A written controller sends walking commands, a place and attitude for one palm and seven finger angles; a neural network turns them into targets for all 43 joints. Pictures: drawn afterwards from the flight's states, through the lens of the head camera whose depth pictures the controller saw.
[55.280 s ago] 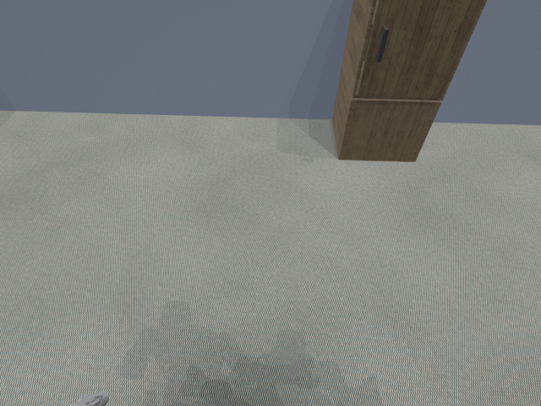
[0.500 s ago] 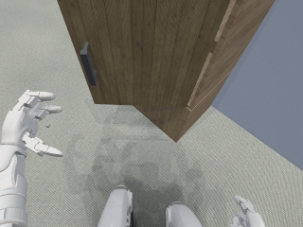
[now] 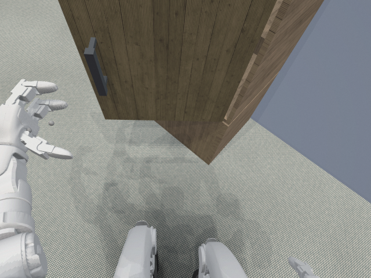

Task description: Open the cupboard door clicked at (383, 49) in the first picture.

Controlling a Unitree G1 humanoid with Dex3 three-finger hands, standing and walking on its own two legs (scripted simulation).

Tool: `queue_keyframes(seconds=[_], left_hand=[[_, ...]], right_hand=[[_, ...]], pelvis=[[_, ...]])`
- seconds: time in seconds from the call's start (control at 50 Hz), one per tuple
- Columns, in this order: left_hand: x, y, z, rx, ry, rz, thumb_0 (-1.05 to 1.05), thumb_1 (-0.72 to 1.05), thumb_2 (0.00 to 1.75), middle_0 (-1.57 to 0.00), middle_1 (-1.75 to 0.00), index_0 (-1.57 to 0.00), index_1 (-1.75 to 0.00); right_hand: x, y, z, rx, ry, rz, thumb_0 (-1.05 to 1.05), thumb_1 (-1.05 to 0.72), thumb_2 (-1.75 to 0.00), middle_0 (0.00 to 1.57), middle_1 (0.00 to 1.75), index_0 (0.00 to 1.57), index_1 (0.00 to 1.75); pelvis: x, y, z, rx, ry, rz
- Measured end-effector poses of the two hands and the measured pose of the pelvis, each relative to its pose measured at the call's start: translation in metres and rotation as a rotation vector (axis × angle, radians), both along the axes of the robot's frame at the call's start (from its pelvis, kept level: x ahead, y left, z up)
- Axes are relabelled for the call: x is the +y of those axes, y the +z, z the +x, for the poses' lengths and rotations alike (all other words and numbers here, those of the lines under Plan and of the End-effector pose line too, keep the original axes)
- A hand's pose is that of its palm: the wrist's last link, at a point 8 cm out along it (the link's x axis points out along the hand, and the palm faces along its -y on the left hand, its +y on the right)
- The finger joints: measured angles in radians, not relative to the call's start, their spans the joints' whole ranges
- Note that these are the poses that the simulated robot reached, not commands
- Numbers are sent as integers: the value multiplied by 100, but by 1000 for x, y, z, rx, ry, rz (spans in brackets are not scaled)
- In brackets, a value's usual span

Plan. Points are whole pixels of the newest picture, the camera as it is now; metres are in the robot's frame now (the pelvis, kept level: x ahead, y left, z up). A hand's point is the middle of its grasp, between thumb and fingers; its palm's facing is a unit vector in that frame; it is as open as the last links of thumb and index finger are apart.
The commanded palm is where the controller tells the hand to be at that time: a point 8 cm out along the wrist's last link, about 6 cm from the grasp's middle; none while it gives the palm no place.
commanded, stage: move the hooked fingers beside the handle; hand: left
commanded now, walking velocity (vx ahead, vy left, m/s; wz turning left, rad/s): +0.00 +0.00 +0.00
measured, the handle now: (98, 68) +0.56 +0.23 +0.05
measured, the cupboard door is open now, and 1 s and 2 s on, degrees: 43 43 43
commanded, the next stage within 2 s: slide the fingers in behind the handle in 1.46 s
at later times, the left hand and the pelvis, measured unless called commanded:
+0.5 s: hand (66, 96) +0.47 +0.28 +0.04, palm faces +0.07 -1.00 -0.02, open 14.0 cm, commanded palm +0.47 +0.31 +0.04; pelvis +0.00 +0.00 -0.02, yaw -1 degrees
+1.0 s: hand (66, 88) +0.50 +0.29 +0.04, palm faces +0.09 -1.00 -0.03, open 14.0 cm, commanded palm +0.49 +0.31 +0.04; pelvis +0.00 +0.00 -0.03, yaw -3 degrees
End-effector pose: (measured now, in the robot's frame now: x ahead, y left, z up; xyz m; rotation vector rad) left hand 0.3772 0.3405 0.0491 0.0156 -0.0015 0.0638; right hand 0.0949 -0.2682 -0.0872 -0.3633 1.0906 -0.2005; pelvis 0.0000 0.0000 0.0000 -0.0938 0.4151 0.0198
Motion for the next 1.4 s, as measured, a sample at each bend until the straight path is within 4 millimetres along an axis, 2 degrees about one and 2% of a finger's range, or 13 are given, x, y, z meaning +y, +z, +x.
queue_keyframes(seconds=[0.18, 0.48, 0.74, 0.82, 0.94, 1.08, 1.24, 1.4], left_hand=[[-1, -3, 25, 7, 5, -2, -1, -50, 30, -30, -120, -30, -120], [-8, -4, 69, 10, 3, 0, -1, -50, 30, -30, -120, -30, -120], [-10, -5, 107, 15, 9, 8, -1, -50, 30, -30, -120, -30, -120], [-9, -11, 109, 31, 6, 5, -1, -50, 30, -30, -120, -30, -120], [-1, -15, 101, 29, 28, 7, -1, -50, 30, -30, -120, -30, -120], [1, -8, 95, 24, 15, 13, -1, -50, 30, -30, -120, -30, -120], [-6, -10, 102, 33, 9, -9, -1, -50, 30, -30, -120, -30, -120], [-4, -13, 101, 20, 15, 2, -1, -50, 30, -30, -120, -30, -120]], right_hand=[[0, -7, -14, 56, -14, -5, 1, -91, -90, 20, 30, 20, 30], [-8, -17, -53, 185, -76, -20, 1, -91, -90, 20, 30, 20, 30], [-12, -25, -77, 259, -118, -32, 0, -91, -90, 20, 30, 20, 30], [-10, -27, -81, 275, -130, -23, 0, -91, -90, 20, 30, 20, 30], [-6, -28, -81, 290, -132, -5, 0, -91, -90, 20, 30, 20, 30], [-4, -25, -70, 283, -111, -2, 0, -91, -90, 20, 30, 20, 30], [-8, -19, -53, 219, -88, -32, 0, -91, -90, 20, 30, 20, 30], [-7, -21, -55, 223, -95, -29, 0, -91, -90, 20, 30, 20, 30]], pelvis=[[1, -5, -2, 20, -4, -5], [-2, -16, -3, 61, -15, -13], [-5, -28, -4, 99, -28, -25], [-5, -29, -4, 107, -35, -25], [-4, -28, -2, 108, -39, -24], [-3, -22, 0, 98, -24, -28], [-2, -22, 0, 96, -20, -32], [0, -24, -1, 96, -28, -31]])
